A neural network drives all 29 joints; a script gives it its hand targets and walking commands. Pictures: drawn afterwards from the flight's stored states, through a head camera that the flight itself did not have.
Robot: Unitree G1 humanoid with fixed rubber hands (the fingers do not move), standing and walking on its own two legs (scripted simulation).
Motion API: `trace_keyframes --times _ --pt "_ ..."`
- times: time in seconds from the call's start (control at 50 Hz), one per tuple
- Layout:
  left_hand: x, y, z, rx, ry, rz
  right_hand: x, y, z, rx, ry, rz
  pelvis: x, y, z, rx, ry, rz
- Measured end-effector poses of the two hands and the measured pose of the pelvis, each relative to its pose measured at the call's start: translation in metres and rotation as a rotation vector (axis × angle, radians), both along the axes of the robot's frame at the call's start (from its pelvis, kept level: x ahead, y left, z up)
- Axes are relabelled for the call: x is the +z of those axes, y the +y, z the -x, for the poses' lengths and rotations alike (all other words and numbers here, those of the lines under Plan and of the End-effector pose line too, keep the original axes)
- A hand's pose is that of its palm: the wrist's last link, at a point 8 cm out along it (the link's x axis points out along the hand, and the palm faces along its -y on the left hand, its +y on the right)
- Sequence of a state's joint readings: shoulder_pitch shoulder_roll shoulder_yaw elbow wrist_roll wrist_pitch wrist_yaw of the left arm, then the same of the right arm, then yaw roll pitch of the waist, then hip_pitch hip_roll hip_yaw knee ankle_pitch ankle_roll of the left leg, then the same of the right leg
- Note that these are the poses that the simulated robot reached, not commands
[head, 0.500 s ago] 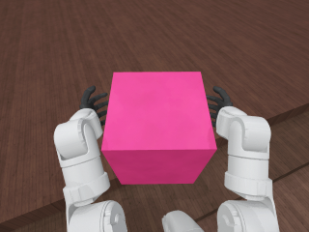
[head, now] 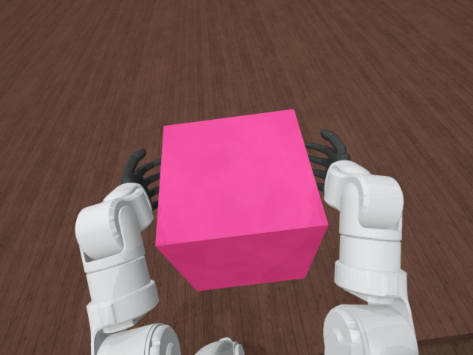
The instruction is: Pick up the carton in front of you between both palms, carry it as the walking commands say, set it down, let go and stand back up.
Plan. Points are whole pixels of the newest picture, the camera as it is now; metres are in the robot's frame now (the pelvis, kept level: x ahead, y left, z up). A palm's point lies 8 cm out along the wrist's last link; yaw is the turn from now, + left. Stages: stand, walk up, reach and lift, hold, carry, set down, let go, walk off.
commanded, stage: carry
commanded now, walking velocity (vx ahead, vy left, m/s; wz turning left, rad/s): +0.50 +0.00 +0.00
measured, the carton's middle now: (240, 208) +0.36 -0.01 +0.05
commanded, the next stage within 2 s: none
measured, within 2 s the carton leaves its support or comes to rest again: neither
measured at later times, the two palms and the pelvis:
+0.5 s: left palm out of the picture +0.66 +0.18 +0.37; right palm out of the picture +0.73 -0.12 +0.40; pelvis +0.35 -0.04 +0.21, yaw +2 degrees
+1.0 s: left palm out of the picture +1.04 +0.18 +0.35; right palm out of the picture +1.04 -0.11 +0.36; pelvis +0.69 +0.04 +0.24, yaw -1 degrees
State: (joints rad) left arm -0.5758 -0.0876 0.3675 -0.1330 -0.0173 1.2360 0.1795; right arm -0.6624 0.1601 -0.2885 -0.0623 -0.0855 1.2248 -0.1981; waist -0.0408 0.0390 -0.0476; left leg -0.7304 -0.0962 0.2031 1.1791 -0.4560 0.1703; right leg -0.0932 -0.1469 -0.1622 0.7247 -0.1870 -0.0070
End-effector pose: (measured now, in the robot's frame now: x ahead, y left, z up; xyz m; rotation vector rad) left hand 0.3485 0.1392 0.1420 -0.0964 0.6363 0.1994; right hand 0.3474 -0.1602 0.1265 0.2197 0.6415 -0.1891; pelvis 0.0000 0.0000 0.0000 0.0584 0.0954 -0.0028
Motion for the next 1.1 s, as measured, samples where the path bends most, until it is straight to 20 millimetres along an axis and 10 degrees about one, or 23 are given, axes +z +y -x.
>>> trace_keyframes --times 0.14,0.24,0.4,0.52,0.66,0.76,0.9,1.1 --pt "0.043 -0.046 -0.114 -0.14 -0.017 0.006 0.038 -0.042 -0.053 -0.16 0.045 0.062 0.063 0.007 -0.087 0.007 -0.02 0.024" --pt "0.088 -0.058 -0.195 -0.128 -0.05 -0.004 0.104 -0.058 -0.136 -0.159 -0.003 0.112 0.102 -0.002 -0.163 0.021 -0.021 0.09" --pt "0.163 -0.002 -0.277 0.066 -0.083 0.03 0.208 0.002 -0.313 0.112 -0.149 0.118 0.161 -0.034 -0.284 0.014 -0.05 0.115" --pt "0.247 0.042 -0.318 0.205 -0.096 -0.005 0.281 0.047 -0.394 0.186 -0.172 0.125 0.221 -0.044 -0.358 0.038 -0.068 0.059" --pt "0.326 0.034 -0.433 0.131 -0.115 -0.067 0.32 0.034 -0.478 0.124 -0.141 0.101 0.245 -0.023 -0.457 0.068 -0.046 0.033" --pt "0.316 0.029 -0.521 0.061 -0.067 -0.075 0.306 0.031 -0.544 0.095 -0.069 0.042 0.24 0.0 -0.536 0.057 -0.048 0.036" --pt "0.248 0.042 -0.644 -0.029 -0.027 -0.015 0.264 0.043 -0.645 0.022 -0.023 0.119 0.217 0.033 -0.643 0.021 -0.056 0.032" --pt "0.194 0.047 -0.729 0.038 0.1 0.036 0.224 0.054 -0.73 -0.04 0.057 0.105 0.254 0.043 -0.75 -0.013 -0.009 0.08"
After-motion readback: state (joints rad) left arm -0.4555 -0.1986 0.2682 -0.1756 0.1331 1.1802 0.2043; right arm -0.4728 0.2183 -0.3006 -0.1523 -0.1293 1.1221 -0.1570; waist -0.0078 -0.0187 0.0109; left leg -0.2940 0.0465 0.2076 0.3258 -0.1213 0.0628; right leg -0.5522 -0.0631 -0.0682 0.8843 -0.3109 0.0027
